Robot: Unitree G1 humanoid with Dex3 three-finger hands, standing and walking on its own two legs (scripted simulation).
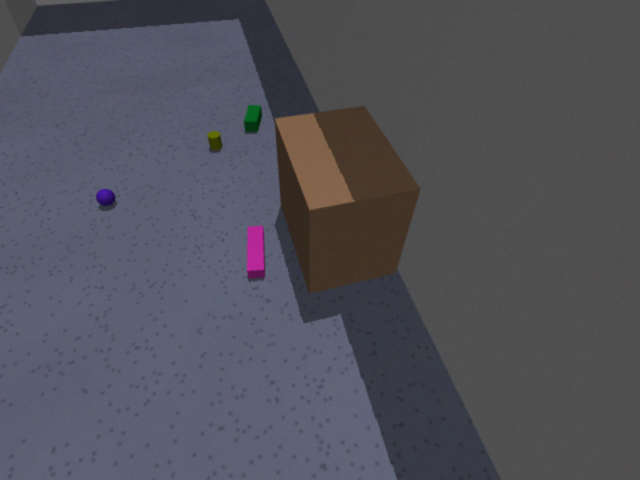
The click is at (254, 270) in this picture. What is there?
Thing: lying carton
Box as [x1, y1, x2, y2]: [247, 226, 264, 278]
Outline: 250,226 248,227 247,236 248,277 261,277 264,276 263,229 262,226
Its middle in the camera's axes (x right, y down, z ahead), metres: -0.25 +0.06 +1.56
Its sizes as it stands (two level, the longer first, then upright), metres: 0.229 0.064 0.050
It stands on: the floor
